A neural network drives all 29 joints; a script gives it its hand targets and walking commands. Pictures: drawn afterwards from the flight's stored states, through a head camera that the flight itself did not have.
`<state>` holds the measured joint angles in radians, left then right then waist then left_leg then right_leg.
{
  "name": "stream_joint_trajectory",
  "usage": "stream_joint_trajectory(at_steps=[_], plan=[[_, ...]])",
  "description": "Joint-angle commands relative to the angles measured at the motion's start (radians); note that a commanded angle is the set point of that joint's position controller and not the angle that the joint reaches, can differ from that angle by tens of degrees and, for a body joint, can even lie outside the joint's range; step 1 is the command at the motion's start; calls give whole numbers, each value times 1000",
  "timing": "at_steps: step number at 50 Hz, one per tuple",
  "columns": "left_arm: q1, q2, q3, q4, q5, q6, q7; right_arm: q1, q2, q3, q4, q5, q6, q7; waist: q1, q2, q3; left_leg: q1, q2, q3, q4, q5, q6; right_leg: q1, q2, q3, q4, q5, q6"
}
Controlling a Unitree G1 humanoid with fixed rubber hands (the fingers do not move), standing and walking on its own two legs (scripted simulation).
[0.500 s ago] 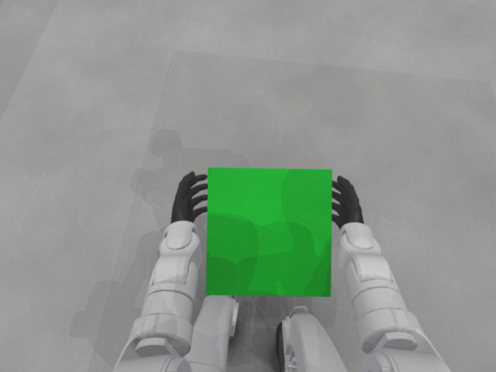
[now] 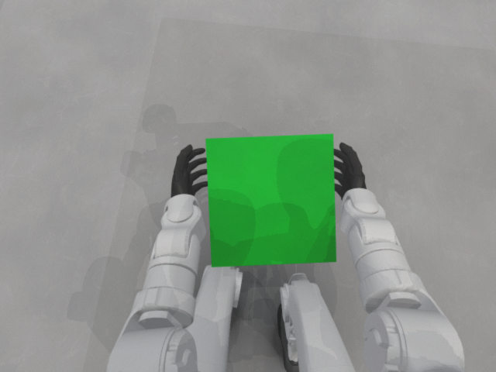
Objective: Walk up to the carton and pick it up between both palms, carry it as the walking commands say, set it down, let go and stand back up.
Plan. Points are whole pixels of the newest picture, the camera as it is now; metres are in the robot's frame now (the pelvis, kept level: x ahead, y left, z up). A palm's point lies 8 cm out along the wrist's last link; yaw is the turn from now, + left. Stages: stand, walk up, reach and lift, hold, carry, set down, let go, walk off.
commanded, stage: set down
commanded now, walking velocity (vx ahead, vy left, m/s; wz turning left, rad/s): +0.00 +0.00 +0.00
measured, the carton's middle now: (266, 193) +0.41 +0.01 -0.17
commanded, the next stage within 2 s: none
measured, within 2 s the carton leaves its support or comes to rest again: neither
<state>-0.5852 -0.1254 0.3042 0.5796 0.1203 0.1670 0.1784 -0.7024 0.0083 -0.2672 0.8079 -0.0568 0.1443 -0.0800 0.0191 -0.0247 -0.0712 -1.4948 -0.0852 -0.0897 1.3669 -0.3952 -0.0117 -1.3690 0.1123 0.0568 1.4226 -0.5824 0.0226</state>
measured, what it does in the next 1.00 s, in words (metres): lowers itself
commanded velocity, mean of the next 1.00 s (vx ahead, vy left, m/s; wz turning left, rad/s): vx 0.00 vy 0.00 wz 0.00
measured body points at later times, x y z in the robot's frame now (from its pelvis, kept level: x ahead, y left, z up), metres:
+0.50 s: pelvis -0.02 -0.02 -0.08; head +0.24 +0.01 +0.30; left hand +0.41 +0.16 -0.18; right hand +0.45 -0.12 -0.18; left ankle +0.11 +0.11 -0.58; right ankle +0.04 -0.13 -0.58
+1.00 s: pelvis -0.06 -0.01 -0.16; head +0.28 +0.01 +0.12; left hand +0.42 +0.17 -0.31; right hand +0.46 -0.11 -0.31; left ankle +0.11 +0.11 -0.58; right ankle +0.04 -0.13 -0.58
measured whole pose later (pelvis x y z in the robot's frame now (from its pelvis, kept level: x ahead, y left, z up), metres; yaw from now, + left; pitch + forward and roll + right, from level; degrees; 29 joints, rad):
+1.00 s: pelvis -0.06 -0.01 -0.16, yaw -2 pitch +23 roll -2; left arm -1.05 0.05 0.33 0.41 -0.06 0.33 0.20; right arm -1.18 -0.16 -0.12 0.61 0.10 0.34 -0.19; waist 0.07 -0.01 0.53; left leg -1.87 -0.13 -0.10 1.91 -0.44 -0.08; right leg -1.75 0.19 0.03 2.01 -0.67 0.05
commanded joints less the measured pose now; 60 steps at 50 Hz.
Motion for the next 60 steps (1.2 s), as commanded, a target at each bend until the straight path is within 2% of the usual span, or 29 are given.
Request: stream_joint_trajectory(at_steps=[1, 7, 8, 9, 10, 15, 16, 18, 19, 20, 21, 22, 23, 25, 29, 34, 36, 37, 38, 39, 41, 42, 43, 44, 47, 49, 51, 55, 60], plan=[[-689, -849, -572, -83, -78, -25, -165, -684, 874, 470, -184, 87, -60, 170, 13, 47, -986, 774, -65, 24, -83, 297, -19, 121, 73, -12, -170, 253, -26], [-704, -862, -599, -107, -107, -19, -164, -723, 904, 508, -239, 120, -65, 158, 28, 32, -1149, 818, -71, 32, -2, 404, -20, 85, 86, -24, -103, 308, -18], [-692, -881, -598, -83, -126, -14, -163, -757, 881, 520, -274, 124, -67, 152, -10, 19, -1181, 809, -72, 22, 12, 377, -23, 101, 87, -33, -94, 290, -18], [-733, -818, -583, -143, -108, -22, -165, -744, 926, 537, -254, 149, -55, 149, 69, 21, -1181, 755, -74, 57, 33, 405, -19, 123, 87, -14, -85, 334, -9], [-757, -830, -605, -136, -132, -21, -164, -693, 908, 504, -199, 124, -49, 142, 2, 19, -1151, 740, -73, 46, 31, 380, -25, 114, 89, -25, -81, 320, -12], [-792, -816, -543, -69, -122, -1, -179, -748, 905, 474, -172, 97, -34, 128, 16, -3, -1038, 617, -80, 59, 52, 302, -20, 70, 86, -31, -54, 264, -3], [-772, -835, -524, -36, -92, 3, -183, -746, 934, 473, -149, 89, -30, 126, 45, -1, -1021, 585, -81, 66, 57, 293, -20, 78, 84, -19, -57, 262, -5], [-809, -847, -507, -44, -113, 8, -193, -819, 889, 483, -215, 101, -28, 123, 27, -13, -1098, 572, -81, 69, 99, 299, -18, 83, 84, -24, -26, 277, -5], [-840, -832, -528, -84, -107, 1, -196, -850, 946, 511, -213, 123, -30, 122, 69, 12, -1147, 577, -85, 84, 104, 318, -20, 87, 88, -23, -12, 291, -1], [-908, -806, -550, -111, -137, 0, -195, -869, 916, 505, -234, 136, -27, 120, 19, 7, -1190, 585, -77, 77, 128, 322, -20, 104, 92, -32, 8, 308, 1], [-875, -794, -524, -82, -112, 2, -187, -824, 926, 487, -175, 129, -21, 121, 63, 24, -1141, 570, -78, 85, 127, 328, -23, 64, 89, -21, 14, 299, -2], [-887, -826, -546, -82, -122, 5, -196, -846, 924, 490, -172, 123, -22, 114, 40, 27, -1150, 524, -83, 95, 150, 322, -27, 93, 92, -18, 14, 308, -4], [-844, -802, -501, -31, -112, 12, -200, -841, 933, 489, -147, 112, -14, 114, 61, -1, -1104, 505, -81, 91, 157, 293, -22, 43, 87, -20, 12, 273, 5], [-905, -820, -520, -48, -104, 15, -198, -834, 919, 441, -121, 100, -13, 108, 46, 58, -1106, 496, -79, 93, 158, 274, -31, 4, 96, -30, 45, 253, -7], [-1013, -790, -548, -133, -161, 18, -204, -927, 913, 495, -209, 143, -5, 104, 39, 8, -1245, 504, -81, 109, 214, 315, -29, 65, 102, -44, 90, 293, 9], [-980, -798, -508, -29, -126, 39, -207, -976, 918, 494, -174, 125, 16, 99, 82, 28, -1222, 409, -78, 138, 259, 271, -34, 41, 96, -34, 115, 261, 4], [-1058, -761, -525, -146, -156, 30, -210, -1002, 956, 538, -228, 151, 24, 101, 76, -31, -1371, 430, -81, 143, 293, 334, -30, 103, 101, -46, 155, 339, 19], [-1093, -754, -540, -162, -166, 34, -205, -1030, 939, 536, -233, 161, 27, 99, 97, 8, -1391, 429, -80, 150, 296, 329, -35, 104, 101, -44, 175, 333, 11], [-1109, -784, -585, -168, -199, 38, -203, -1079, 907, 560, -318, 179, 20, 95, 55, 5, -1508, 496, -85, 135, 323, 362, -38, 102, 106, -57, 194, 341, 10], [-1098, -759, -552, -149, -185, 56, -201, -1094, 880, 562, -295, 186, 33, 92, 93, 11, -1500, 513, -79, 143, 315, 348, -43, 88, 105, -69, 205, 312, 14], [-1186, -713, -578, -271, -206, 60, -187, -1121, 873, 588, -341, 212, 44, 91, 98, -5, -1658, 584, -80, 136, 349, 367, -44, 136, 104, -65, 239, 321, 3], [-1161, -692, -567, -214, -203, 73, -177, -1149, 836, 588, -349, 209, 50, 84, 94, 11, -1711, 628, -74, 142, 362, 373, -48, 149, 96, -80, 252, 321, 5], [-1249, -672, -598, -328, -250, 72, -171, -1189, 828, 620, -432, 230, 61, 73, 56, -12, -1852, 671, -77, 139, 380, 415, -43, 243, 99, -78, 267, 381, 0], [-1268, -611, -583, -342, -254, 85, -164, -1200, 781, 633, -433, 233, 79, 65, 92, -14, -1934, 713, -74, 152, 403, 421, -46, 297, 86, -75, 279, 385, -4], [-1267, -571, -630, -486, -306, 126, -138, -1315, 680, 669, -698, 288, 102, 35, 74, -24, -2079, 826, -83, 147, 451, 547, -29, 393, 88, -77, 322, 501, 11], [-1376, -546, -650, -521, -336, 156, -121, -1298, 652, 619, -608, 294, 127, 33, 45, 43, -1983, 844, -70, 136, 427, 423, -39, 279, 84, -84, 316, 378, -5], [-1441, -514, -608, -409, -323, 173, -117, -1340, 648, 610, -531, 288, 145, 35, 63, 52, -1719, 716, -60, 113, 398, 241, -30, 140, 68, -67, 313, 237, -11], [-1504, -623, -528, -127, -263, 166, -142, -1344, 658, 417, -171, 191, 126, 102, 8, 118, -1276, 535, -47, 69, 352, -13, -33, -181, 55, -87, 295, 23, -49], [-1443, -752, -409, 53, -192, 141, -196, -1394, 754, 339, -59, 131, 101, 176, 12, 48, -1266, 432, -47, 79, 395, -26, -22, -240, 61, -112, 323, 8, -48]])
